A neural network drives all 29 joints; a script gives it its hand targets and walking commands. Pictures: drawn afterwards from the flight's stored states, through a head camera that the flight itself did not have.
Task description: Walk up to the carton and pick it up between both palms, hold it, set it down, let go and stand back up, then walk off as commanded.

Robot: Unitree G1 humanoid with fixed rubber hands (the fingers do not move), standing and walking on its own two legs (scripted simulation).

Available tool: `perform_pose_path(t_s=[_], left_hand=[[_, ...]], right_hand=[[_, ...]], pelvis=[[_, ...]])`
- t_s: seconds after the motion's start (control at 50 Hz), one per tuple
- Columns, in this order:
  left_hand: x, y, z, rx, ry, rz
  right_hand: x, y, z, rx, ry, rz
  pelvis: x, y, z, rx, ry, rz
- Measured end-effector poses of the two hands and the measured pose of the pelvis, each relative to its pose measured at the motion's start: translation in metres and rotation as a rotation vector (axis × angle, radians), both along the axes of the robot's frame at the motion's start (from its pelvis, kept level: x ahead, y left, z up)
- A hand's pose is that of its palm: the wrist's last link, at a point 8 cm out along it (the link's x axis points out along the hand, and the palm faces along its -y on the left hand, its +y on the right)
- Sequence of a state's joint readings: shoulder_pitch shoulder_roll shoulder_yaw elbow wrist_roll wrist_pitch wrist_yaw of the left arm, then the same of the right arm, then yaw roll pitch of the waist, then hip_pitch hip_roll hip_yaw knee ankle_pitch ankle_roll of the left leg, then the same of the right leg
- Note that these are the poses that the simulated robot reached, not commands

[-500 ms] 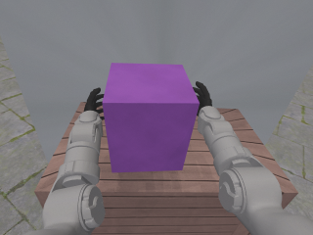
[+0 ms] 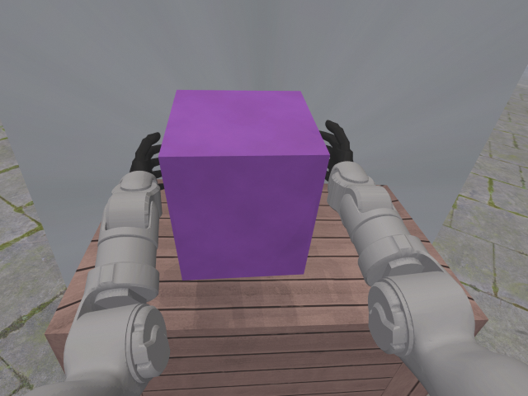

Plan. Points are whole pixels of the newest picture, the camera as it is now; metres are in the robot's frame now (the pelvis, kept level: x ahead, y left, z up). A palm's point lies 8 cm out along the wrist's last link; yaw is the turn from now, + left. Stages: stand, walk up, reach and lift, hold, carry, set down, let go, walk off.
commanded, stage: reach and lift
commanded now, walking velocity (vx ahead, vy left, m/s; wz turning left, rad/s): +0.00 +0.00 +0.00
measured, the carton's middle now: (242, 184) +0.42 +0.04 +0.18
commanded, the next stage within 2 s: hold in 0.76 s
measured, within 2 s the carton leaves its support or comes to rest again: neither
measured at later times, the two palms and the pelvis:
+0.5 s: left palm (146, 172) +0.38 +0.18 +0.22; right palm (341, 163) +0.39 -0.11 +0.24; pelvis +0.00 +0.00 +0.00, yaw +0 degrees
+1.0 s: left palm (148, 162) +0.37 +0.18 +0.24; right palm (350, 154) +0.39 -0.12 +0.26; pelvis +0.00 +0.00 +0.00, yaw +0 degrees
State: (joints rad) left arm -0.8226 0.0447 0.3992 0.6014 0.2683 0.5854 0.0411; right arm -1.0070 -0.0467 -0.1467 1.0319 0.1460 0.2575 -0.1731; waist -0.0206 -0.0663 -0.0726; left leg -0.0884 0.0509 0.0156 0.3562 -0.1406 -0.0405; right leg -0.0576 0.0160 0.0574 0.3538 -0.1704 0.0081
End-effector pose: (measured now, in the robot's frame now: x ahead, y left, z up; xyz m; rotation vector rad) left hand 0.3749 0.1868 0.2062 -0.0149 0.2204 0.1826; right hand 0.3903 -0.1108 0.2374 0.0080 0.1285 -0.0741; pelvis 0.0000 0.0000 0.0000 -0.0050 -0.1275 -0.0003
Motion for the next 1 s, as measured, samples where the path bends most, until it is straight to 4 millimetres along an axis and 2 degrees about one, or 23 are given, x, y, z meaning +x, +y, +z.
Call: perform_pose_path(t_s=[0.46, 0.9, 1.0], left_hand=[[0.005, -0.003, 0.010, 0.009, 0.016, -0.003], [0.000, -0.009, 0.034, 0.028, -0.019, -0.007], [-0.001, -0.010, 0.033, 0.028, 0.003, -0.012]], right_hand=[[0.005, -0.004, 0.005, 0.018, 0.020, -0.003], [0.000, -0.009, 0.029, 0.043, -0.009, -0.004], [-0.002, -0.011, 0.027, 0.043, 0.015, -0.007]], pelvis=[[0.003, 0.000, 0.000, 0.000, 0.004, 0.000], [0.002, 0.000, 0.000, 0.000, 0.003, 0.000], [0.002, 0.000, 0.000, 0.000, 0.003, 0.000]])
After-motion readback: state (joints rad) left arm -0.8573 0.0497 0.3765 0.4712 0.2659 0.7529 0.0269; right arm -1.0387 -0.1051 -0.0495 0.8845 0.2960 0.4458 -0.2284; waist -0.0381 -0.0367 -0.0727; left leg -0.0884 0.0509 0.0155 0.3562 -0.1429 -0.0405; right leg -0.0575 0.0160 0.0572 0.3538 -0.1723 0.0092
